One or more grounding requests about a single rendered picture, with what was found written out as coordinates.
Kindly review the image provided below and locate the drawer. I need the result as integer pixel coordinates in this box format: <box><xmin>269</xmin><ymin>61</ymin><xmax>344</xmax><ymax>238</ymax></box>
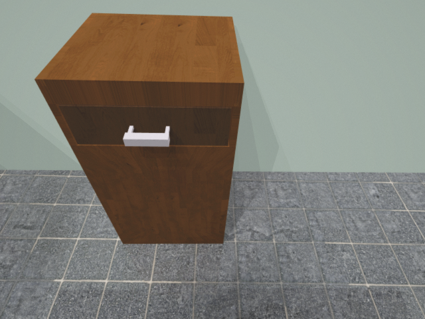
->
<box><xmin>58</xmin><ymin>104</ymin><xmax>232</xmax><ymax>146</ymax></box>

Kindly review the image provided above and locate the cabinet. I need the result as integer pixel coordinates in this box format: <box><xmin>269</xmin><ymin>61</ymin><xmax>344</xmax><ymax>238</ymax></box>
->
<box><xmin>35</xmin><ymin>13</ymin><xmax>244</xmax><ymax>244</ymax></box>

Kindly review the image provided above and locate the handle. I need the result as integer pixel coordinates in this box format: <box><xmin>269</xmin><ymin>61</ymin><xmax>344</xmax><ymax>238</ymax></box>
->
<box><xmin>123</xmin><ymin>126</ymin><xmax>170</xmax><ymax>147</ymax></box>

